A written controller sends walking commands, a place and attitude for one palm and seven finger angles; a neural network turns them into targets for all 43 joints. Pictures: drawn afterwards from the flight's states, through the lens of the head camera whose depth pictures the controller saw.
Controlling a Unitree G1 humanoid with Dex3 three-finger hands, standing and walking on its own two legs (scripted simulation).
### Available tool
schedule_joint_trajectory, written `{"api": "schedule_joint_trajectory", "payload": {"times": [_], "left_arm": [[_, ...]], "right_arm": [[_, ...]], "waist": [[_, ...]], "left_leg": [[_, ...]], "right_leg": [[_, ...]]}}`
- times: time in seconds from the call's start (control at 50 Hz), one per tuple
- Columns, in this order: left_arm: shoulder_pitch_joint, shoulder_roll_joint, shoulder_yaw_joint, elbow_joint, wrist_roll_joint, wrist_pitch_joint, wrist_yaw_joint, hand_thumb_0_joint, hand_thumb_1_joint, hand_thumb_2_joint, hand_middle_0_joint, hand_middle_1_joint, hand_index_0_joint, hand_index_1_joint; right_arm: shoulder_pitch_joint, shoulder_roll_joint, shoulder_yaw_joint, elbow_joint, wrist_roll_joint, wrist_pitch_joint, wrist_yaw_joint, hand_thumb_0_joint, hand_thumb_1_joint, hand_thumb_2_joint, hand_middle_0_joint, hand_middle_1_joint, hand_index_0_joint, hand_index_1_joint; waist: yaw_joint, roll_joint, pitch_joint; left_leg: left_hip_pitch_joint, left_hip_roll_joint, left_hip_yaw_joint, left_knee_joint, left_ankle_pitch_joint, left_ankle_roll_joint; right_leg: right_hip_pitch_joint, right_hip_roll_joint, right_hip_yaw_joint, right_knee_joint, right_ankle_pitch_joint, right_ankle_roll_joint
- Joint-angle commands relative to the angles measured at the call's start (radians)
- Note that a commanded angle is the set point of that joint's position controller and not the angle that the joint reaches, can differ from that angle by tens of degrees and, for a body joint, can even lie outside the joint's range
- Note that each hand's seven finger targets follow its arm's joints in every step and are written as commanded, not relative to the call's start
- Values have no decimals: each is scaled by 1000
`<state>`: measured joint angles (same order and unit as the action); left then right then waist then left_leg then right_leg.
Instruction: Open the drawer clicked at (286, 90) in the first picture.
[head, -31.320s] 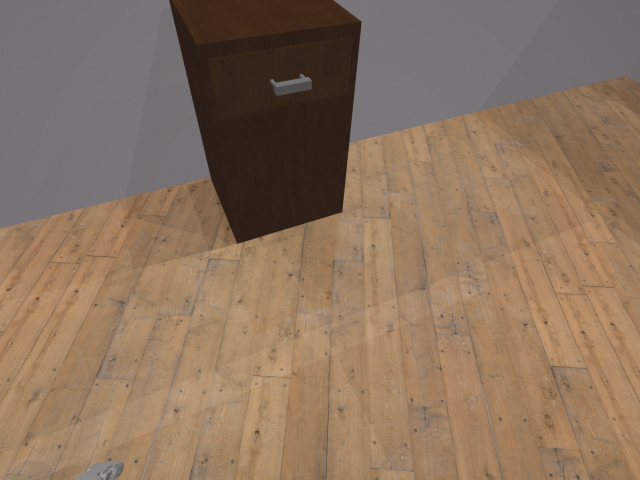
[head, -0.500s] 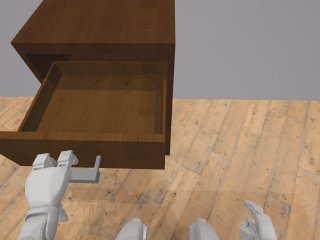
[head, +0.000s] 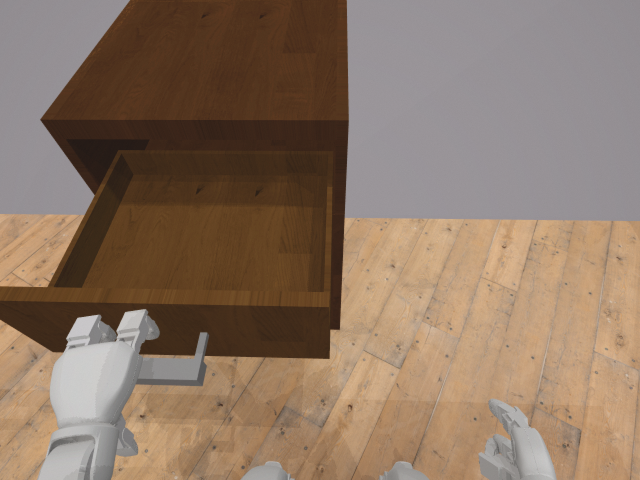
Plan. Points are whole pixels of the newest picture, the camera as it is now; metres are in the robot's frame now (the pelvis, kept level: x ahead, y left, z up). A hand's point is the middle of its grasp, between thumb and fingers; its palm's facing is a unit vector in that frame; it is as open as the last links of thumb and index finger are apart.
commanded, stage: lift the hand off the handle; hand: left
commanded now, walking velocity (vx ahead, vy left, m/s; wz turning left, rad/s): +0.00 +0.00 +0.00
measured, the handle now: (164, 354) +0.27 +0.24 -0.04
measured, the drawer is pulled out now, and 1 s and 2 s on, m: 0.30 0.30 0.30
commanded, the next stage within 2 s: draw the hand back to the body in 1.72 s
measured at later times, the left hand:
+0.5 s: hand (108, 376) +0.22 +0.27 +0.01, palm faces -0.01 -0.03 -1.00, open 13.5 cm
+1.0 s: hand (90, 357) +0.23 +0.27 +0.06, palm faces +0.05 -0.04 -1.00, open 13.6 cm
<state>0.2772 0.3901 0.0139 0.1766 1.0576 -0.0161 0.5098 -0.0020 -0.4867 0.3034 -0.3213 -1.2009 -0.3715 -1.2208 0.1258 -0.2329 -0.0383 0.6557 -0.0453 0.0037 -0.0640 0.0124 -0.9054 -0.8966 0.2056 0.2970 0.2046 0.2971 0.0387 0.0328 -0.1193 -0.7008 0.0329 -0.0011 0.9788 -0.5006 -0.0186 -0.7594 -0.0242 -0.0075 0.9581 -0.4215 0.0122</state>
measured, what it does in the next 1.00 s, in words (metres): stands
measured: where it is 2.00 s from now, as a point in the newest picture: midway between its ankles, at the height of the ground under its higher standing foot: outside the picture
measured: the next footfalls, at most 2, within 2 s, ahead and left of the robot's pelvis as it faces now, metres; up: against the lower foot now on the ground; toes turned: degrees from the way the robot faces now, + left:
none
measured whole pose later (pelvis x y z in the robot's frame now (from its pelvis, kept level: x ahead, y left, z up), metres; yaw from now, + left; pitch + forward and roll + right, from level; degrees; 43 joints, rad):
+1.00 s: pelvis +0.01 +0.00 +0.03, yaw +0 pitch +6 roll +0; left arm 0.32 0.42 0.02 -0.01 1.00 -0.01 0.36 0.00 -0.49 0.30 -0.32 -1.20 -0.35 -1.21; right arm 0.11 -0.23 -0.03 0.65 -0.03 0.02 -0.06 0.01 -0.91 -0.90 0.20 0.30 0.20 0.30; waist 0.08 0.05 -0.07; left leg -0.43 0.02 0.01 0.74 -0.42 -0.01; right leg -0.49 -0.03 -0.01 0.73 -0.35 0.02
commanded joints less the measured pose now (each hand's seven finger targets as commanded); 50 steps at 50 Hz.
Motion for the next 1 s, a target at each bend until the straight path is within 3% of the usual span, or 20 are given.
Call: {"api": "schedule_joint_trajectory", "payload": {"times": [0.0,0.08,0.16,0.2,0.28,0.36,0.46,0.56,0.6,0.66,0.74,0.84,0.86,0.9,0.96,0.98], "left_arm": [[-79,186,124,-209,-7,-3,37,0,-500,300,-300,-1200,-300,-1200],[-82,206,141,-235,-6,-11,26,0,-500,300,-300,-1200,-300,-1200],[-101,195,127,-250,-9,-14,11,0,-500,300,-300,-1200,-300,-1200],[-97,193,127,-230,-11,-15,5,0,-500,300,-300,-1200,-300,-1200],[-119,204,135,-286,-15,-28,3,0,-500,300,-300,-1200,-300,-1200],[-104,218,148,-302,-16,-31,-6,0,-500,300,-300,-1200,-300,-1200],[-99,235,171,-291,-30,-23,-19,0,-500,300,-300,-1200,-300,-1200],[-75,245,182,-329,-42,-30,-32,0,-500,300,-300,-1200,-300,-1200],[-73,219,156,-350,-44,-33,-34,0,-500,300,-300,-1200,-300,-1200],[-69,241,177,-338,-44,-25,-44,0,-500,300,-300,-1200,-300,-1200],[-86,216,143,-347,-47,-14,-61,0,-500,300,-300,-1200,-300,-1200],[-46,226,149,-398,-56,-14,-85,0,-500,300,-300,-1200,-300,-1200],[-41,234,156,-400,-58,-9,-91,0,-500,300,-300,-1200,-300,-1200],[-67,204,124,-372,-56,0,-100,0,-500,300,-300,-1200,-300,-1200],[-49,231,144,-375,-55,18,-120,0,-500,300,-300,-1200,-300,-1200],[-48,215,130,-392,-53,20,-126,0,-500,300,-300,-1200,-300,-1200]], "right_arm": [[-76,-122,-38,-141,-3,-36,-8,0,-900,-900,200,300,200,300],[-92,-118,-30,-147,-4,-30,-11,0,-900,-900,200,300,200,300],[-89,-119,-35,-149,-2,-30,-10,0,-900,-900,200,300,200,300],[-88,-115,-37,-145,0,-31,-12,0,-900,-900,200,300,200,300],[-98,-112,-29,-151,-4,-32,-13,0,-900,-900,200,300,200,300],[-96,-113,-35,-146,-5,-33,-13,0,-900,-900,200,300,200,300],[-103,-114,-34,-141,2,-28,-15,0,-900,-900,200,300,200,300],[-110,-111,-33,-147,3,-31,-17,0,-900,-900,200,300,200,300],[-111,-105,-33,-151,4,-33,-14,0,-900,-900,200,300,200,300],[-115,-111,-33,-146,5,-31,-12,0,-900,-900,200,300,200,300],[-123,-105,-32,-148,8,-30,-10,0,-900,-900,200,300,200,300],[-129,-104,-29,-156,10,-32,-6,0,-900,-900,200,300,200,300],[-135,-108,-26,-158,10,-29,-6,0,-900,-900,200,300,200,300],[-140,-102,-24,-152,13,-26,-4,0,-900,-900,200,300,200,300],[-143,-110,-22,-157,13,-23,-2,0,-900,-900,200,300,200,300],[-150,-104,-15,-161,13,-22,1,0,-900,-900,200,300,200,300]], "waist": [[-3,1,-220],[7,15,-222],[-2,22,-207],[0,-8,-188],[7,10,-232],[11,33,-224],[10,1,-197],[24,40,-208],[19,39,-198],[24,21,-188],[17,20,-163],[32,29,-170],[35,42,-157],[22,7,-112],[41,14,-132],[44,12,-142]], "left_leg": [[156,-55,25,-169,275,26],[172,-59,33,-182,293,26],[196,-56,28,-198,314,25],[194,-56,27,-204,299,26],[228,-59,32,-211,328,27],[242,-59,33,-224,359,23],[243,-56,29,-243,352,24],[272,-56,31,-267,375,21],[280,-56,28,-273,372,21],[282,-52,28,-290,384,19],[300,-51,28,-308,368,21],[327,-49,27,-332,401,18],[329,-47,27,-343,410,16],[322,-46,25,-351,375,18],[338,-46,26,-373,394,15],[347,-46,31,-373,398,18]], "right_leg": [[178,50,-39,-166,222,-42],[207,46,-29,-178,246,-40],[218,50,-37,-195,257,-44],[222,50,-37,-203,250,-40],[246,45,-30,-208,275,-38],[274,46,-28,-223,312,-42],[296,46,-27,-242,312,-39],[329,44,-28,-256,322,-41],[326,44,-33,-259,312,-39],[345,44,-32,-274,321,-40],[340,43,-38,-288,295,-36],[381,42,-39,-305,314,-38],[391,42,-34,-316,319,-41],[370,43,-38,-325,289,-36],[413,42,-33,-340,306,-40],[413,37,-32,-336,309,-36]]}}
